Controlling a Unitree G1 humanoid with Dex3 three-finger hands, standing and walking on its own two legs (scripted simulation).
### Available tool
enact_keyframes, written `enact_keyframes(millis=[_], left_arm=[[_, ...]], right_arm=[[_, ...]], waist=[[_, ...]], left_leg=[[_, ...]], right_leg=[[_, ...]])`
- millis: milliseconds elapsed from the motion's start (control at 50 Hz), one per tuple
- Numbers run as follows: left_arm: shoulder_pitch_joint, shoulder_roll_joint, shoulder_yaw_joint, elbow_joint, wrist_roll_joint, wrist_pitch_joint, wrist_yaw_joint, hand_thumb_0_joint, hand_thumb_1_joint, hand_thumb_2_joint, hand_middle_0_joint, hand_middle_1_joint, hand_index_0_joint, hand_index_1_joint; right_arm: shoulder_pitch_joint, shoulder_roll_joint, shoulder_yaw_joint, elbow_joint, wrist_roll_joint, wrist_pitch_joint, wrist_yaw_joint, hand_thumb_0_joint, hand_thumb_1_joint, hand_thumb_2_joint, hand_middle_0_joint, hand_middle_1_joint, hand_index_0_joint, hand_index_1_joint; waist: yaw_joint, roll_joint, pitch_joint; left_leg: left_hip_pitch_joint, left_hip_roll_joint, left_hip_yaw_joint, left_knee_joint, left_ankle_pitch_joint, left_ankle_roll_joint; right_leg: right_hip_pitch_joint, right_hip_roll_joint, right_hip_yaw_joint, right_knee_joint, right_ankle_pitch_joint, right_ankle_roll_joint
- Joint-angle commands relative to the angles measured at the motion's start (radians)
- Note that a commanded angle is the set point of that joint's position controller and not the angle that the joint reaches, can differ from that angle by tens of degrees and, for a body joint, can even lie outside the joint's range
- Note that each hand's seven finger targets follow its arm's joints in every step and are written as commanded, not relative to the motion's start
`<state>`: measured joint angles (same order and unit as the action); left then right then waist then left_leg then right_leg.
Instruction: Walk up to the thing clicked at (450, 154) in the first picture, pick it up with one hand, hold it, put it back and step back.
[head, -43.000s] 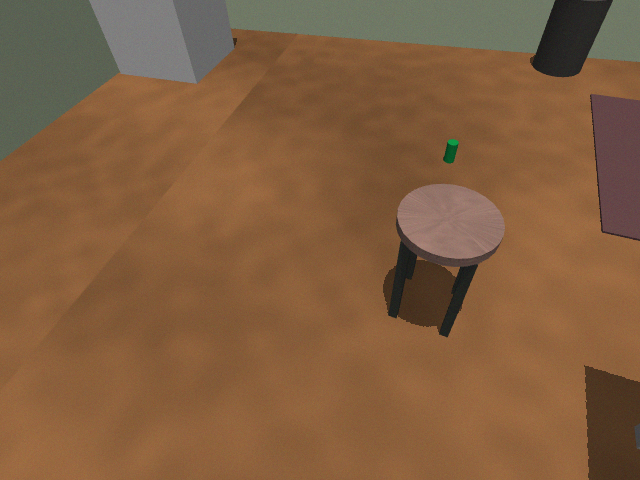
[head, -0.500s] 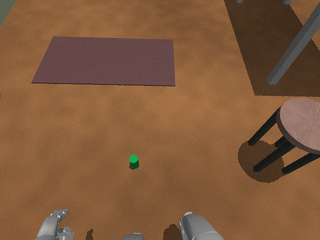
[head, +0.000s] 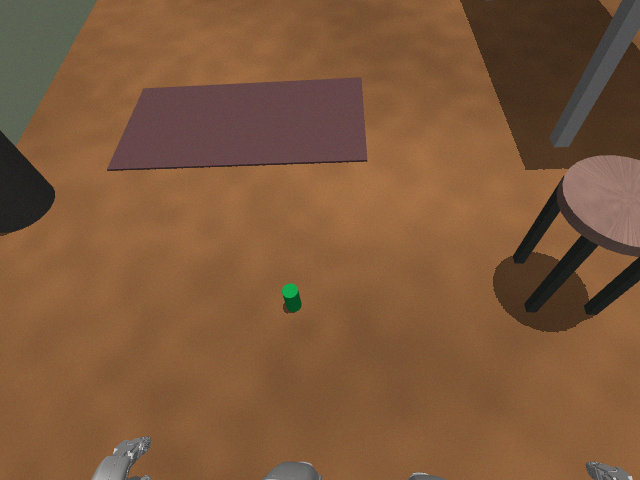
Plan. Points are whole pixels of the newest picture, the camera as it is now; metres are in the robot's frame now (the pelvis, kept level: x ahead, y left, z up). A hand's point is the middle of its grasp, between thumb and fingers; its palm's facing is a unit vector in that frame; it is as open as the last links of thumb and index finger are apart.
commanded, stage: walk up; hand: left
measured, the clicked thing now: (292, 298) +0.68 +0.21 -0.71
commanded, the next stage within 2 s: stand in 1.28 s
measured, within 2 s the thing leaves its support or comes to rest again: neither
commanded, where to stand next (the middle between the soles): +0.28 -0.02 m, yaw +2 degrees
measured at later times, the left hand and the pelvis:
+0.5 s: hand out of the picture -0.05 +0.24 -0.15, palm faces -0.01 -0.93 -0.37, open 7.4 cm; pelvis -0.11 -0.02 +0.00, yaw -2 degrees
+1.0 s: hand out of the picture +0.00 +0.24 -0.13, palm faces +0.03 -0.94 -0.35, open 7.4 cm; pelvis -0.10 -0.02 +0.01, yaw +0 degrees
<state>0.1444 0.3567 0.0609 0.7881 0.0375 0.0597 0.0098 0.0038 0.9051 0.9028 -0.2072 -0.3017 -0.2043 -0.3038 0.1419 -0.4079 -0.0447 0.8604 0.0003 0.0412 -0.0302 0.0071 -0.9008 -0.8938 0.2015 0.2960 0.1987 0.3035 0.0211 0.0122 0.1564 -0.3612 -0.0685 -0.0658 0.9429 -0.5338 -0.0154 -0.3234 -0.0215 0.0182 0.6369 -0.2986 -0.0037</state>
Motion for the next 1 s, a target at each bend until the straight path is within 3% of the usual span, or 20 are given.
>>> enact_keyframes(millis=[0,20,40,60,80,140,260,320,340,360,380,400,440,540,580,620,700,740,900,980], left_arm=[[0.007,0.247,0.072,-0.088,-0.011,-0.013,0.015,0.000,0.900,0.900,-0.200,-0.300,-0.200,-0.300],[-0.003,0.240,0.064,-0.098,-0.018,-0.007,0.011,0.000,0.900,0.900,-0.200,-0.300,-0.200,-0.300],[0.031,0.193,0.051,-0.100,-0.022,-0.003,0.006,0.000,0.900,0.900,-0.200,-0.300,-0.200,-0.300],[-0.006,0.185,0.052,-0.114,-0.028,-0.006,0.012,0.000,0.900,0.900,-0.200,-0.300,-0.200,-0.300],[-0.079,0.227,0.072,-0.106,-0.012,-0.004,0.023,0.000,0.900,0.900,-0.200,-0.300,-0.200,-0.300],[0.022,0.214,0.072,-0.047,-0.033,-0.006,0.014,0.000,0.900,0.900,-0.200,-0.300,-0.200,-0.300],[0.004,0.205,0.061,-0.013,-0.017,-0.048,-0.017,0.000,0.900,0.900,-0.200,-0.300,-0.200,-0.300],[0.141,0.182,0.062,0.085,-0.015,-0.076,-0.005,0.000,0.900,0.900,-0.200,-0.300,-0.200,-0.300],[0.152,0.230,0.075,0.098,-0.001,-0.088,0.000,0.000,0.900,0.900,-0.200,-0.300,-0.200,-0.300],[0.140,0.285,0.089,0.092,0.011,-0.099,0.002,0.000,0.900,0.900,-0.200,-0.300,-0.200,-0.300],[0.056,0.357,0.095,0.057,0.003,-0.097,0.000,0.000,0.900,0.900,-0.200,-0.300,-0.200,-0.300],[-0.019,0.323,0.080,0.039,0.002,-0.102,-0.001,0.000,0.900,0.900,-0.200,-0.300,-0.200,-0.300],[-0.052,0.268,0.067,0.044,-0.004,-0.109,0.002,0.000,0.900,0.900,-0.200,-0.300,-0.200,-0.300],[-0.054,0.244,0.050,0.062,-0.008,-0.086,-0.012,0.000,0.900,0.900,-0.200,-0.300,-0.200,-0.300],[-0.035,0.170,0.029,0.086,-0.031,-0.075,-0.015,0.000,0.900,0.900,-0.200,-0.300,-0.200,-0.300],[0.017,0.210,0.047,0.121,-0.031,-0.075,-0.012,0.000,0.900,0.900,-0.200,-0.300,-0.200,-0.300],[0.047,0.193,0.044,0.168,-0.027,-0.099,-0.010,0.000,0.900,0.900,-0.200,-0.300,-0.200,-0.300],[0.008,0.233,0.047,0.167,-0.022,-0.103,-0.009,0.000,0.900,0.900,-0.200,-0.300,-0.200,-0.300],[-0.060,0.226,0.035,0.182,-0.026,-0.110,-0.003,0.000,0.900,0.900,-0.200,-0.300,-0.200,-0.300],[-0.086,0.222,0.032,0.189,-0.029,-0.103,0.000,0.000,0.900,0.900,-0.200,-0.300,-0.200,-0.300]], right_arm=[[0.073,-0.143,-0.053,-0.045,-0.023,-0.044,-0.011,0.000,-0.900,-0.900,0.200,0.300,0.200,0.300],[0.105,-0.150,-0.057,-0.032,-0.028,-0.050,-0.011,0.000,-0.900,-0.900,0.200,0.300,0.200,0.300],[0.075,-0.221,-0.077,-0.040,-0.044,-0.055,-0.011,0.000,-0.900,-0.900,0.200,0.300,0.200,0.300],[0.023,-0.333,-0.095,-0.064,-0.036,-0.054,0.000,0.000,-0.900,-0.900,0.200,0.300,0.200,0.300],[0.038,-0.358,-0.106,-0.067,-0.036,-0.059,-0.003,0.000,-0.900,-0.900,0.200,0.300,0.200,0.300],[-0.050,-0.236,-0.066,-0.068,-0.035,-0.068,-0.016,0.000,-0.900,-0.900,0.200,0.300,0.200,0.300],[0.012,-0.221,-0.071,-0.062,-0.047,-0.064,0.009,0.000,-0.900,-0.900,0.200,0.300,0.200,0.300],[-0.036,-0.219,-0.063,-0.068,-0.036,-0.042,0.021,0.000,-0.900,-0.900,0.200,0.300,0.200,0.300],[-0.013,-0.167,-0.048,-0.069,-0.027,-0.040,0.022,0.000,-0.900,-0.900,0.200,0.300,0.200,0.300],[0.011,-0.112,-0.028,-0.081,-0.016,-0.041,0.026,0.000,-0.900,-0.900,0.200,0.300,0.200,0.300],[-0.033,-0.147,-0.044,-0.078,-0.019,-0.036,0.014,0.000,-0.900,-0.900,0.200,0.300,0.200,0.300],[-0.031,-0.173,-0.052,-0.048,-0.012,-0.038,0.019,0.000,-0.900,-0.900,0.200,0.300,0.200,0.300],[-0.004,-0.162,-0.048,-0.019,-0.003,-0.051,0.027,0.000,-0.900,-0.900,0.200,0.300,0.200,0.300],[0.074,-0.146,-0.051,0.036,-0.023,-0.074,0.035,0.000,-0.900,-0.900,0.200,0.300,0.200,0.300],[0.029,-0.201,-0.059,0.033,-0.034,-0.088,0.029,0.000,-0.900,-0.900,0.200,0.300,0.200,0.300],[-0.017,-0.232,-0.060,0.021,-0.033,-0.093,0.034,0.000,-0.900,-0.900,0.200,0.300,0.200,0.300],[-0.043,-0.174,-0.036,0.041,-0.020,-0.089,0.035,0.000,-0.900,-0.900,0.200,0.300,0.200,0.300],[-0.021,-0.148,-0.032,0.051,-0.015,-0.081,0.035,0.000,-0.900,-0.900,0.200,0.300,0.200,0.300],[-0.018,-0.129,-0.025,0.099,-0.012,-0.091,0.029,0.000,-0.900,-0.900,0.200,0.300,0.200,0.300],[-0.031,-0.129,-0.027,0.115,-0.013,-0.085,0.025,0.000,-0.900,-0.900,0.200,0.300,0.200,0.300]], waist=[[-0.008,-0.195,-0.221],[-0.025,-0.160,-0.229],[0.002,-0.009,-0.236],[-0.014,0.194,-0.222],[-0.073,0.183,-0.205],[0.025,0.080,-0.169],[-0.057,0.170,-0.168],[0.019,0.170,-0.174],[0.016,0.062,-0.186],[-0.002,-0.147,-0.161],[0.020,-0.160,-0.124],[-0.008,-0.108,-0.060],[-0.023,-0.107,-0.045],[-0.042,-0.155,-0.090],[-0.019,0.066,-0.087],[0.013,0.063,-0.091],[0.032,0.117,-0.152],[0.004,0.045,-0.146],[-0.016,-0.053,-0.172],[-0.017,-0.035,-0.180]], left_leg=[[0.057,0.030,0.083,-0.453,0.201,0.018],[0.148,0.051,0.065,-0.589,0.372,0.024],[0.275,0.214,-0.180,-0.586,0.504,0.081],[0.215,0.446,-0.416,-0.599,0.647,0.233],[0.103,0.530,-0.530,-0.611,0.674,0.339],[0.160,0.342,-0.190,-0.518,0.723,0.227],[0.195,0.277,-0.138,-0.542,0.256,0.210],[0.082,0.245,-0.080,-0.423,0.250,0.162],[-0.022,0.204,-0.054,-0.327,0.243,0.107],[-0.199,0.094,-0.006,-0.206,0.084,0.031],[-0.079,0.077,-0.045,-0.112,-0.060,0.013],[0.004,0.092,-0.082,-0.066,-0.021,0.006],[-0.005,0.070,-0.057,-0.119,0.053,0.007],[0.244,0.043,0.022,-0.506,0.210,0.027],[0.190,0.245,-0.338,-0.672,0.001,0.111],[0.039,0.337,-0.409,-0.728,-0.095,0.193],[0.033,0.202,-0.178,-0.603,0.218,0.072],[0.037,0.135,-0.114,-0.553,0.153,0.037],[0.143,0.137,-0.063,-0.488,0.530,0.052],[0.162,0.142,-0.066,-0.498,0.556,0.051]], right_leg=[[0.259,-0.172,0.173,0.024,0.570,-0.166],[0.191,-0.156,0.167,0.065,0.483,-0.129],[-0.018,-0.064,0.132,0.145,0.234,-0.065],[-0.123,0.093,0.021,0.284,-0.244,-0.020],[-0.085,0.077,0.154,0.482,-0.349,-0.008],[-0.132,0.092,0.194,0.585,-0.219,-0.024],[0.007,0.044,0.024,0.080,-0.214,0.019],[0.225,0.059,-0.035,-0.298,-0.030,-0.023],[0.321,0.010,0.094,-0.295,-0.017,-0.041],[0.346,-0.175,0.410,-0.353,-0.122,-0.101],[0.055,-0.344,0.532,-0.396,-0.270,-0.231],[-0.058,-0.331,0.496,-0.392,-0.271,-0.241],[-0.001,-0.233,0.323,-0.342,-0.110,-0.185],[-0.042,-0.135,0.165,-0.229,-0.086,-0.097],[-0.093,-0.008,0.050,-0.055,-0.158,-0.025],[0.057,0.004,0.021,0.052,-0.198,-0.023],[0.248,-0.023,0.051,-0.229,0.013,-0.040],[0.220,-0.077,0.144,-0.294,-0.075,-0.067],[0.233,-0.101,0.092,-0.275,0.244,-0.053],[0.235,-0.098,0.070,-0.263,0.249,-0.048]])
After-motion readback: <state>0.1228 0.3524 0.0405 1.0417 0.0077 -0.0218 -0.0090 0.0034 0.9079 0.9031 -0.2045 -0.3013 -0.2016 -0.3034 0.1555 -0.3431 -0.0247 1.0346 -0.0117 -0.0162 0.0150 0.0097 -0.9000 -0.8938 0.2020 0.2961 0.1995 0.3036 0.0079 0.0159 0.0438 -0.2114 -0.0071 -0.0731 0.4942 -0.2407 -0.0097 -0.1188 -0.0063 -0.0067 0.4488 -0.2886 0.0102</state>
